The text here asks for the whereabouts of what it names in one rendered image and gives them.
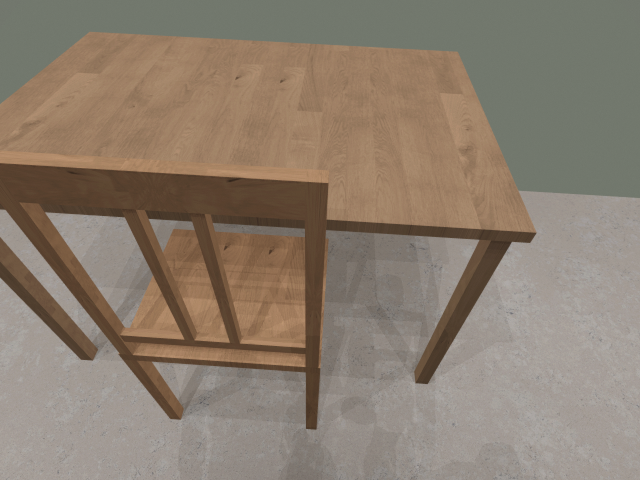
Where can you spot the chair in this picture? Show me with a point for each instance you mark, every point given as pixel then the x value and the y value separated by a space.
pixel 215 298

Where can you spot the table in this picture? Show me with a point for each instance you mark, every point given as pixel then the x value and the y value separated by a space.
pixel 402 132

